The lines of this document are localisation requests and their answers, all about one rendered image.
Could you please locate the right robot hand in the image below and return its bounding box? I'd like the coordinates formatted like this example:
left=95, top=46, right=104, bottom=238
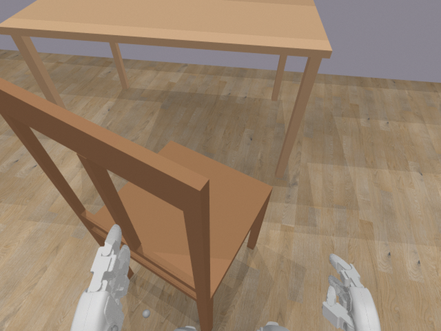
left=322, top=254, right=381, bottom=331

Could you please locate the left robot hand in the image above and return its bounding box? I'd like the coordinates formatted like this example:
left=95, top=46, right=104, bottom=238
left=70, top=224, right=130, bottom=331

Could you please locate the table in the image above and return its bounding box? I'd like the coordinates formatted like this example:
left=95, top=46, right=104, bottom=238
left=0, top=0, right=332, bottom=178

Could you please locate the chair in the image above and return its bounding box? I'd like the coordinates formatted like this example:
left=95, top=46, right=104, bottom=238
left=0, top=78, right=273, bottom=331

